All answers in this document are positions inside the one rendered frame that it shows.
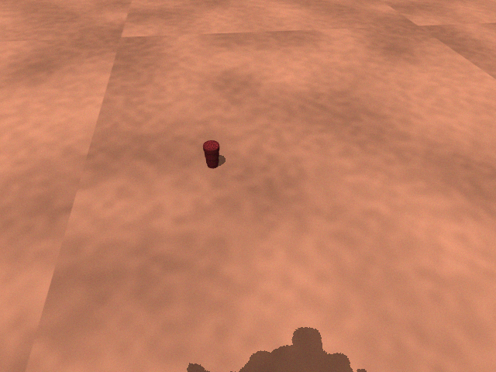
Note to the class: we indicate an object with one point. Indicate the cup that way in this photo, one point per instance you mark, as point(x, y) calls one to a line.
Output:
point(211, 149)

